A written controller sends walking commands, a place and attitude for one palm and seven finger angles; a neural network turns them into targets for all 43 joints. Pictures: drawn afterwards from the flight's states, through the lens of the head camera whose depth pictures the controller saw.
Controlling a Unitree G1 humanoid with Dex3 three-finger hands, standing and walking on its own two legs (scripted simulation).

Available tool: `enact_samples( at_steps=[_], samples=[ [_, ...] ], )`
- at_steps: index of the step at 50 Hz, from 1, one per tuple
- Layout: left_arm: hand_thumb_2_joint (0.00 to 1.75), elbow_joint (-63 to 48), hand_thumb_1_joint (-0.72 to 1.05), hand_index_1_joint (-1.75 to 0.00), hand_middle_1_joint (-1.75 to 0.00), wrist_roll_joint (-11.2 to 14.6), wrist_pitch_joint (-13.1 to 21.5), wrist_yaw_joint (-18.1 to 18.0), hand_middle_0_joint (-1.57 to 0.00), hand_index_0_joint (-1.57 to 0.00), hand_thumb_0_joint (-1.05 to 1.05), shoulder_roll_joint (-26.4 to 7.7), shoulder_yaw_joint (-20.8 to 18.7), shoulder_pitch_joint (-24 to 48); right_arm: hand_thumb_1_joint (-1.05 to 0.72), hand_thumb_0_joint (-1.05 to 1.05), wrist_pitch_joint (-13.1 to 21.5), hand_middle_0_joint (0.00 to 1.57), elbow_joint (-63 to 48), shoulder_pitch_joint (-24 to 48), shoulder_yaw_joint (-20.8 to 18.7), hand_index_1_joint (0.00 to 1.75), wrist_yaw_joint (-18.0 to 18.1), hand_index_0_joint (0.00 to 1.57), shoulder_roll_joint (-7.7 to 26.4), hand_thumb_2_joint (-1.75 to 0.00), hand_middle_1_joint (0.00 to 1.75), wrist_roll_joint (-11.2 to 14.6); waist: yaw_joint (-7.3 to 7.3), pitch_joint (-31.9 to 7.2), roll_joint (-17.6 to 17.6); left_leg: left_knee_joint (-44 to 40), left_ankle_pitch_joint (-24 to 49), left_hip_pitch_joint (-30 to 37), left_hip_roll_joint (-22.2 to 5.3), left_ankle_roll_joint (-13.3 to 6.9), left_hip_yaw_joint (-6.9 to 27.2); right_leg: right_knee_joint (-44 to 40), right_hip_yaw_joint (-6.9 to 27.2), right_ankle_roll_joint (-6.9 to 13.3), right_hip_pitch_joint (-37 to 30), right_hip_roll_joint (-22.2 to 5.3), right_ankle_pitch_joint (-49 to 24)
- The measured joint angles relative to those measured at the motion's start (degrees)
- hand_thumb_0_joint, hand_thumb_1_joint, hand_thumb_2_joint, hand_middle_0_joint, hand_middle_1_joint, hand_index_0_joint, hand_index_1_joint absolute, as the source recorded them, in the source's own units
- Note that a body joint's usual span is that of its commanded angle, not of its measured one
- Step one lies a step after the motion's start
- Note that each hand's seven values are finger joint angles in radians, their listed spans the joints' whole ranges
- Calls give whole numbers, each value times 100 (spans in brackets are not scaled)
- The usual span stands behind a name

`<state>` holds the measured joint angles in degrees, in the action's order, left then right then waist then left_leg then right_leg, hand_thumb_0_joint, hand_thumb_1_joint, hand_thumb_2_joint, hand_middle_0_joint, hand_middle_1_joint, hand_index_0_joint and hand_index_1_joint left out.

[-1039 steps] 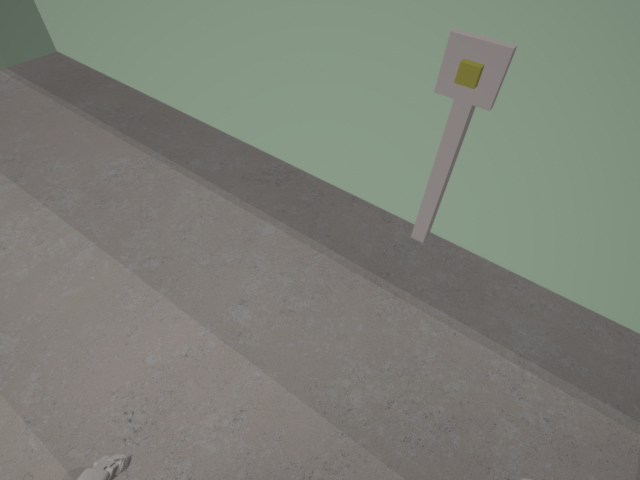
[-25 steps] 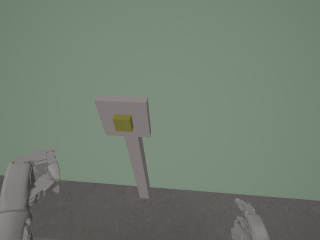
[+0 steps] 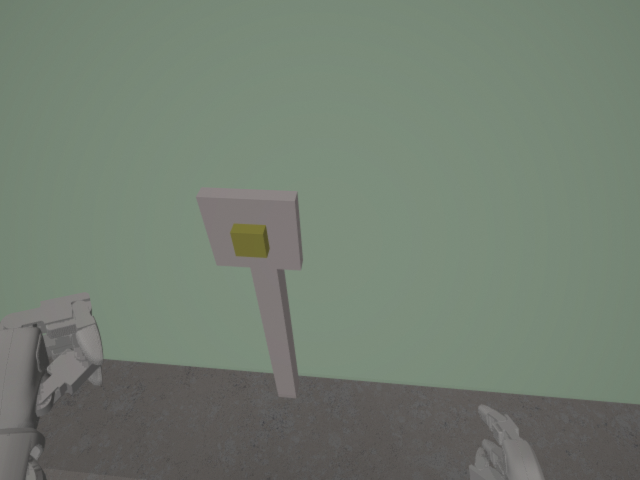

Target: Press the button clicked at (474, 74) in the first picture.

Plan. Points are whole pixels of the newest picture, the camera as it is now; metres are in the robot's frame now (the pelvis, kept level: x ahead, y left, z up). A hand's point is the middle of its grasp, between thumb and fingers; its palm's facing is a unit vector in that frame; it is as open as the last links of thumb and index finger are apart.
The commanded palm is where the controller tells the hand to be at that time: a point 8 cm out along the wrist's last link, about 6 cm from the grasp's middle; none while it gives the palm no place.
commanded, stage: step back with the hand held close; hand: left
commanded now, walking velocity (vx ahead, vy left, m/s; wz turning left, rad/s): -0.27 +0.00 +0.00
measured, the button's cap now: (251, 239) +0.53 +0.21 -0.02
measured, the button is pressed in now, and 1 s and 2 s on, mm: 0 0 0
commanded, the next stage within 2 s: stop stepping back and stand still in 1.34 s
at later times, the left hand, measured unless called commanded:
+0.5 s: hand (56, 374) +0.16 +0.26 +0.16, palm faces +0.31 -0.81 -0.50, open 3.1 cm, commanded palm +0.10 +0.31 +0.17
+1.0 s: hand out of the picture +0.10 +0.28 +0.15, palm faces +0.37 -0.79 -0.48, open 3.1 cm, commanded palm +0.03 +0.31 +0.17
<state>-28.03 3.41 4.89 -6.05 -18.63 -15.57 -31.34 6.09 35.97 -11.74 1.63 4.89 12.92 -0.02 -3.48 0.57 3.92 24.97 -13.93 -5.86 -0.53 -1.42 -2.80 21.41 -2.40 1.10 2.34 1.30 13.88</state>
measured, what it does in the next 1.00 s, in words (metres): walks backwards: right foot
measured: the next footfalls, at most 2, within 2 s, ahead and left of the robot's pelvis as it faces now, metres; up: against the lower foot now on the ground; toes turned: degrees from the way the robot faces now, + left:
right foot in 0.96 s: -0.17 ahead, -0.10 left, +0.00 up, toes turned +2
left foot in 1.40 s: -0.11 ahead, +0.13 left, +0.00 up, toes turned +0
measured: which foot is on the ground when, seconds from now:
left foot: down 0.00-1.00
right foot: down 0.00-0.78, up 0.80-0.94, down 0.96-1.00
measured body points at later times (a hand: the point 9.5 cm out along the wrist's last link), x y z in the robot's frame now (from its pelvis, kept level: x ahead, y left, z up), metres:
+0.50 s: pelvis -0.04 +0.03 -0.01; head -0.02 +0.03 +0.44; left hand +0.13 +0.31 +0.18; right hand +0.14 -0.22 -0.08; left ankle +0.00 +0.10 -0.74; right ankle -0.02 -0.11 -0.74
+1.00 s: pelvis -0.10 +0.03 -0.01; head -0.06 +0.06 +0.43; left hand +0.07 +0.32 +0.18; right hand +0.08 -0.20 -0.09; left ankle +0.00 +0.10 -0.74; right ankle -0.21 -0.10 -0.74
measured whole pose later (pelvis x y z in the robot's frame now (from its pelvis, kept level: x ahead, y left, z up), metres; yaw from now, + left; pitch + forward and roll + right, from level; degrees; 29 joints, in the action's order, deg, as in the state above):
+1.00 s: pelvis -0.10 +0.03 -0.01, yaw +0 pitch +6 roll -3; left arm -35.7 1.3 15.7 -8.3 -23.7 -25.1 -36.2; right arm 5.7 33.7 -11.2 0.8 3.6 10.5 -1.3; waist -0.3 -1.5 -1.2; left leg 29.9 -5.7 -30.2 0.3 -4.4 -2.7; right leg 30.6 1.8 -0.1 10.7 3.3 22.1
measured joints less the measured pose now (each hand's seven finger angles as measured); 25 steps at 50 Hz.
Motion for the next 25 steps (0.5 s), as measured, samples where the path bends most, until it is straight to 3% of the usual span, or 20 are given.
enact_samples(
  at_steps=[6,13,20,25],
  samples=[
    [90,193,89,-150,-150,-47,336,-11,-130,-130,2,-37,-351,90,-90,2,-232,20,-157,85,8,30,-99,21,44,-90,30,-7,172,-25,59,91,76,-417,-56,-27,8,-128,-7,-19,318,54,-194],
    [90,-42,89,-150,-150,-89,411,21,-130,-130,2,-80,-178,-397,-90,1,-537,20,-274,108,-151,30,-95,21,105,-90,30,2,356,62,-69,16,219,-798,50,-132,-126,16,113,-129,832,-63,-268],
    [90,-502,89,-150,-150,-65,495,-43,-130,-130,2,-495,-489,-594,-90,2,-647,20,-376,83,-224,30,-48,20,36,-90,30,41,367,110,-288,195,214,-1010,163,-222,-203,462,180,-211,1175,-190,-138],
    [90,-521,89,-150,-150,-90,564,-89,-130,-130,2,-472,-619,-516,-90,2,-566,20,-466,184,-193,30,-68,20,-27,-90,30,37,338,87,-325,379,224,-1177,197,-275,-261,769,232,-240,1409,-235,-100]
  ],
)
